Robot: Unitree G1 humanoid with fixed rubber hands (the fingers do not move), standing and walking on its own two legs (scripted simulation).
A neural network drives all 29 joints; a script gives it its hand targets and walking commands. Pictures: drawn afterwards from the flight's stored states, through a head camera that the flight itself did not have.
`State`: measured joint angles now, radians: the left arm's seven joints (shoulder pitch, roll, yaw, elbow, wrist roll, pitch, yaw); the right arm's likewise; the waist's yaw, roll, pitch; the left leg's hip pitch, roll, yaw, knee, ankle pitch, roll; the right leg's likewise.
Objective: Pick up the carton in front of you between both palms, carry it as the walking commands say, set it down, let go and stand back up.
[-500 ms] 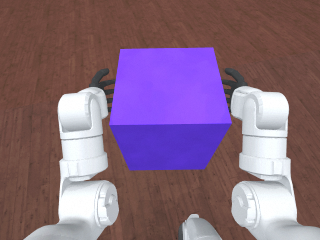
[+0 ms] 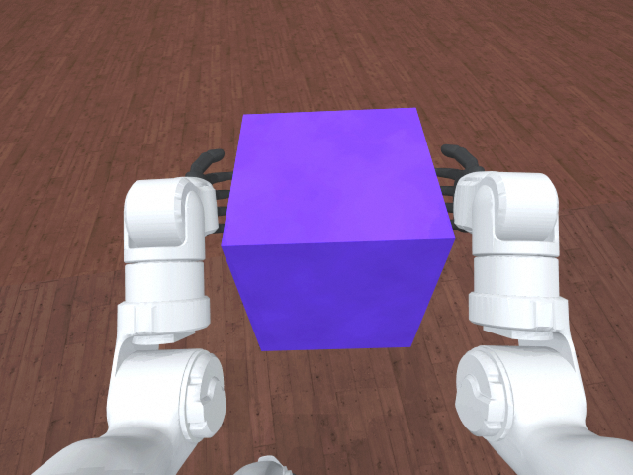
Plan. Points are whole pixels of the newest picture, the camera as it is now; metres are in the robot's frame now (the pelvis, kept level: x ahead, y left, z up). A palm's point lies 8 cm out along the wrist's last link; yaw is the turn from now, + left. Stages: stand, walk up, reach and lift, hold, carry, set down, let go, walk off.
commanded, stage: carry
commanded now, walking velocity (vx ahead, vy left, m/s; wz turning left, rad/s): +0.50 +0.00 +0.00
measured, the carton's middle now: (332, 238) +0.39 +0.00 +0.10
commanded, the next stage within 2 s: none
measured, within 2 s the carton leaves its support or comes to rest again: neither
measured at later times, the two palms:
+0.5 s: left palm (246, 63) +0.65 +0.13 +0.21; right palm (437, 52) +0.68 -0.16 +0.21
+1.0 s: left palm out of the picture +0.98 +0.12 +0.25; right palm out of the picture +0.94 -0.18 +0.25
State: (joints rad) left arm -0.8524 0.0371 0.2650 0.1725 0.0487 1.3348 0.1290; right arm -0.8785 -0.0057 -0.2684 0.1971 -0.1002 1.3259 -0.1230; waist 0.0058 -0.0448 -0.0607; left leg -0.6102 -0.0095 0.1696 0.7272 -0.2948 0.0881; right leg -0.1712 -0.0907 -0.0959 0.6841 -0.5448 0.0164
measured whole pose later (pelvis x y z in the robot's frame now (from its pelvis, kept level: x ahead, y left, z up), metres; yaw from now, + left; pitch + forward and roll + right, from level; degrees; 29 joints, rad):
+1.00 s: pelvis +0.59 +0.00 +0.10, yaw -1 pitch +4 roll +0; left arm -0.84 0.02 0.29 0.09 0.08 1.36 0.12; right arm -0.81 -0.01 -0.23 0.09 -0.02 1.34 -0.16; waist -0.11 -0.01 0.01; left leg -0.38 0.00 0.13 0.57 -0.40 0.08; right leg -0.69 -0.02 -0.02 1.26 -0.46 -0.03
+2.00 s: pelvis +1.21 -0.02 +0.15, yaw -1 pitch +5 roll +0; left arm -0.83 0.01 0.29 0.12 0.10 1.34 0.12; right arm -0.84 0.01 -0.26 0.16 -0.07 1.30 -0.14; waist -0.06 0.00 -0.06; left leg -0.13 0.02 0.12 0.46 -0.41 0.02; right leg -0.57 -0.02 -0.11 0.52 -0.08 -0.02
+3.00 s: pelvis +1.86 -0.03 +0.14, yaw +1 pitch +2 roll -1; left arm -0.17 -0.13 0.10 -0.28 0.14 1.25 0.08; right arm -0.18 0.13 -0.11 -0.27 -0.13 1.24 -0.08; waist -0.01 0.03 -0.18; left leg 0.09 0.08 0.17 0.43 -0.51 -0.04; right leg -0.49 -0.05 -0.22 0.49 -0.04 -0.04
